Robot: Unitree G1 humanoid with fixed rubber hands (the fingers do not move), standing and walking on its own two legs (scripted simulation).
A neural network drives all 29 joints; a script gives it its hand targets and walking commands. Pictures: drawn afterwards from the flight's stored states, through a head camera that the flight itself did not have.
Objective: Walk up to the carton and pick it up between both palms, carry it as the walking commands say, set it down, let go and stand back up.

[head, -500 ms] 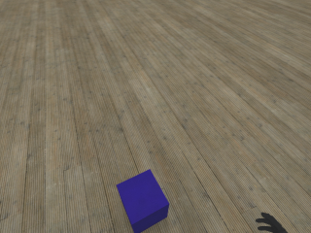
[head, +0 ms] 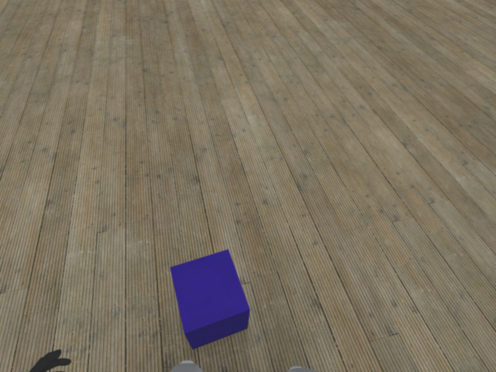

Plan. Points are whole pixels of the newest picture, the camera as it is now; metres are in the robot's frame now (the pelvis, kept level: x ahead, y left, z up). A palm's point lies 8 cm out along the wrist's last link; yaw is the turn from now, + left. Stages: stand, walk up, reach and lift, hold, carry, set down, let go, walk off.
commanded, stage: walk up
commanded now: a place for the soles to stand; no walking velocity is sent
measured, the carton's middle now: (210, 299) +0.47 +0.09 -0.63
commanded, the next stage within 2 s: none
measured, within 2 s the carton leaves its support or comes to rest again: neither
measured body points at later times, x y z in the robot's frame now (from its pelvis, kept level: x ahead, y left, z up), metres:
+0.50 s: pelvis +0.04 -0.03 +0.00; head +0.07 -0.03 +0.45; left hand +0.05 +0.34 -0.07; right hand +0.28 -0.32 -0.08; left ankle +0.03 +0.09 -0.71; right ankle +0.08 -0.17 -0.71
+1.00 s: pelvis +0.04 -0.03 +0.02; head +0.06 -0.02 +0.47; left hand +0.06 +0.33 -0.08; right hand +0.29 -0.30 -0.07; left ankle +0.03 +0.09 -0.71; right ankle +0.09 -0.17 -0.71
